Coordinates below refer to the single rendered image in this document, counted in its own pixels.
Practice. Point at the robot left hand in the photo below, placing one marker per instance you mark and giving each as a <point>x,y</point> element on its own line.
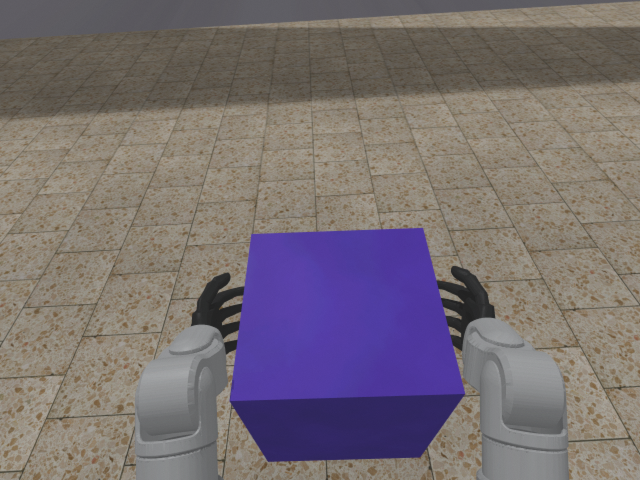
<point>208,305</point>

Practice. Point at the left robot forearm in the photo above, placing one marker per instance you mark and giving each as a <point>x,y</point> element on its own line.
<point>176,409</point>

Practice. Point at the robot right hand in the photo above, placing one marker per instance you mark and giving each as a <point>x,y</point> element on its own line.
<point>476,303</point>

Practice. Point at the right robot forearm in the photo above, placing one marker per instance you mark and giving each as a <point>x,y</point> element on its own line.
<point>523,409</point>

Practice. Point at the carton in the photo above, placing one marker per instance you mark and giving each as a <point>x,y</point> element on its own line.
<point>343,349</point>

